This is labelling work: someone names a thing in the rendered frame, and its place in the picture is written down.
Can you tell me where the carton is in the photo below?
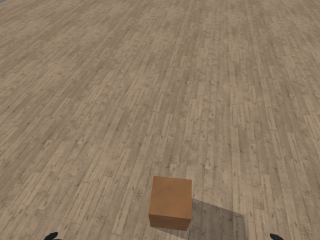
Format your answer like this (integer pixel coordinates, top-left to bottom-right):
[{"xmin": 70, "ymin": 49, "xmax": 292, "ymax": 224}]
[{"xmin": 148, "ymin": 176, "xmax": 192, "ymax": 231}]

